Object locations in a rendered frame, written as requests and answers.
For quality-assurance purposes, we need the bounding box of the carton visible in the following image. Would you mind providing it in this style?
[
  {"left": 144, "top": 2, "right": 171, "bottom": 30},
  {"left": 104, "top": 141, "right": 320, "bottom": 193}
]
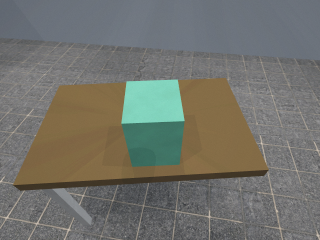
[{"left": 121, "top": 79, "right": 185, "bottom": 167}]

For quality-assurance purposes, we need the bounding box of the table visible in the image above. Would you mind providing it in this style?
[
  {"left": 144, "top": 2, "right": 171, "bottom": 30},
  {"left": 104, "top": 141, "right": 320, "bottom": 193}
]
[{"left": 13, "top": 78, "right": 269, "bottom": 226}]

